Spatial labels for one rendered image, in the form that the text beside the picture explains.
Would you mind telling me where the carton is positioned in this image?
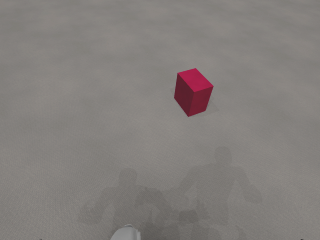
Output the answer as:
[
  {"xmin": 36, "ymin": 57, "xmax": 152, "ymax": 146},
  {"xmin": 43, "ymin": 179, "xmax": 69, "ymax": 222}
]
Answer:
[{"xmin": 174, "ymin": 68, "xmax": 214, "ymax": 117}]

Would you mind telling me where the left robot thigh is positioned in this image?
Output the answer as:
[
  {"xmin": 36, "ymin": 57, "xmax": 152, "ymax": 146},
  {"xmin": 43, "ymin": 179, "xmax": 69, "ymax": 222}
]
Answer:
[{"xmin": 110, "ymin": 227, "xmax": 141, "ymax": 240}]

